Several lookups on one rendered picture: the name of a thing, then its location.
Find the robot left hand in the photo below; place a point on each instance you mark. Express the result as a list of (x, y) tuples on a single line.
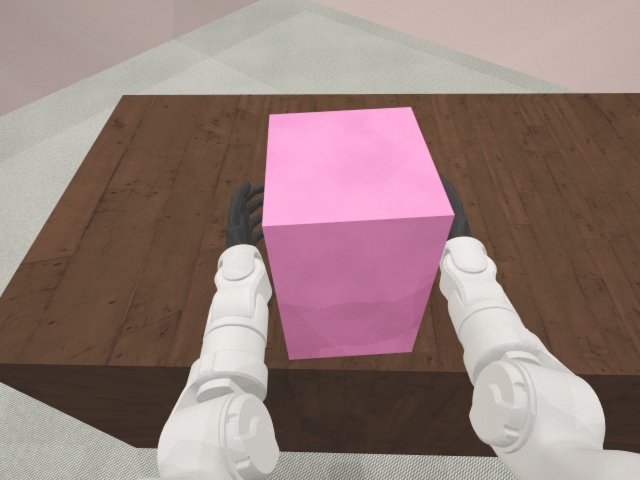
[(239, 227)]

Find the robot left forearm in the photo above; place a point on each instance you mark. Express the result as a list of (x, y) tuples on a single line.
[(235, 337)]

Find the carton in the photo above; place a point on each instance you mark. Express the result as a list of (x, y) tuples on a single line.
[(355, 221)]

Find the pedestal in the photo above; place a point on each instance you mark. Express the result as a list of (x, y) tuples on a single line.
[(106, 313)]

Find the robot left upper arm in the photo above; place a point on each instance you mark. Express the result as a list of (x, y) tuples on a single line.
[(226, 438)]

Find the robot right upper arm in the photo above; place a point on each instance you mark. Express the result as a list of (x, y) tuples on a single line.
[(545, 424)]

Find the robot right forearm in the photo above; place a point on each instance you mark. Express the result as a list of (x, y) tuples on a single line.
[(486, 323)]

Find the robot right hand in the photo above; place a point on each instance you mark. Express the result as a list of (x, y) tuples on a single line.
[(460, 226)]

